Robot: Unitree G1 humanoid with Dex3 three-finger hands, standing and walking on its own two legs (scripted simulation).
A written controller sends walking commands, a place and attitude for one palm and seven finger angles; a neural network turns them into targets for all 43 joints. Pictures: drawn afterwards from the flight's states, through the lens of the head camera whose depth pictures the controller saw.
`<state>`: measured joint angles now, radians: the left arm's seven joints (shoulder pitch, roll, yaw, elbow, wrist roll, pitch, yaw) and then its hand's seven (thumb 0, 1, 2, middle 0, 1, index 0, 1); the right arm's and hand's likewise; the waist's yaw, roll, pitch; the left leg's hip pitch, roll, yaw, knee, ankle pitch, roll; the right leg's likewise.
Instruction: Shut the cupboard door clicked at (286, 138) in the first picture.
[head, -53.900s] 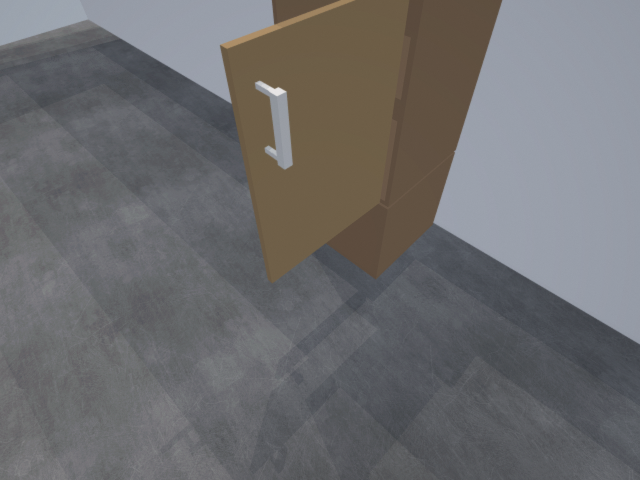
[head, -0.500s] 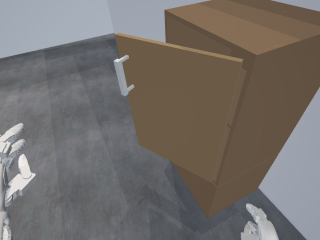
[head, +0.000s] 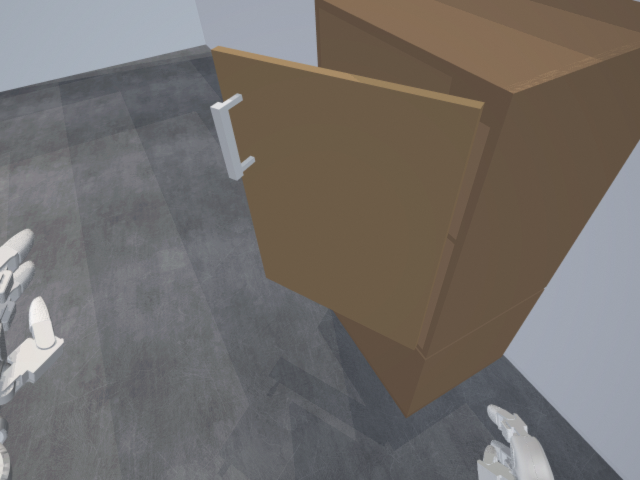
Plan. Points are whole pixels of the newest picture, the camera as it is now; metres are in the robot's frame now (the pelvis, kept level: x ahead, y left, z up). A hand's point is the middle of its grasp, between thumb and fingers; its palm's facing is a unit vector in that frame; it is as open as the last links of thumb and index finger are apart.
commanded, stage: step back with the hand held close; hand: left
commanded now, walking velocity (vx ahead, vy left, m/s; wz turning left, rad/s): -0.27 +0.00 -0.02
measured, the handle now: (235, 138) +0.63 +0.20 +0.11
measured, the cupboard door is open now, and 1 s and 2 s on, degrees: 30 30 30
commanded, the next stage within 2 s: stop stepping back and stand still in 0.84 s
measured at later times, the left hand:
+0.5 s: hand out of the picture +0.09 +0.29 +0.15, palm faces +0.48 -0.76 -0.44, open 7.4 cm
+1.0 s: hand out of the picture -0.09 +0.30 +0.17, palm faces +0.54 -0.70 -0.47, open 7.4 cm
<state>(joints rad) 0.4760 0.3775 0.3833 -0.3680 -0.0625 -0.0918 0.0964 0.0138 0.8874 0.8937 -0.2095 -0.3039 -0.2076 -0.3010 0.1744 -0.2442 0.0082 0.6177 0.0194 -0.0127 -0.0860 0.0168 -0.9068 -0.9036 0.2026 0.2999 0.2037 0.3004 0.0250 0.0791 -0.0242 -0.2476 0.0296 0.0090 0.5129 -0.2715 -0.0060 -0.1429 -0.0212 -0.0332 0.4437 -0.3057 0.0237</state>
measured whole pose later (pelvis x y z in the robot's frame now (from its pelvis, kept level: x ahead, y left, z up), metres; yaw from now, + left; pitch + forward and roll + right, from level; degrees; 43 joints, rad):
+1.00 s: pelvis -0.23 +0.02 -0.02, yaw +6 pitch -2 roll +0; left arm 0.59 0.44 0.45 -0.56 -0.04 -0.24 0.14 0.01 0.88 0.89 -0.21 -0.30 -0.21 -0.30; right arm 0.20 -0.19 -0.01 0.67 0.01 -0.07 -0.06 0.02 -0.91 -0.90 0.20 0.30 0.20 0.30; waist 0.04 -0.03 0.01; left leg -0.61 0.01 0.07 0.97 -0.42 -0.04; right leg -0.37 0.01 0.06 0.68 -0.29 0.01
